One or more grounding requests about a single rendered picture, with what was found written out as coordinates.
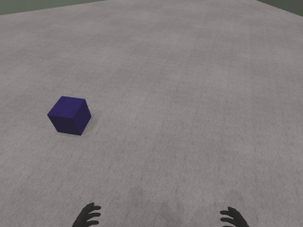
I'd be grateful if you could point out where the left robot hand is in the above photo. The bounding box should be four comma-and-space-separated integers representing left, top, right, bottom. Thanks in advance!
72, 202, 101, 227

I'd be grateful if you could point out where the carton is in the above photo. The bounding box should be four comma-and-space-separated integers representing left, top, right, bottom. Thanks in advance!
47, 96, 92, 136

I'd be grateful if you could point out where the right robot hand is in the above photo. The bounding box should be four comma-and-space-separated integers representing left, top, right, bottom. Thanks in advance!
220, 206, 249, 227

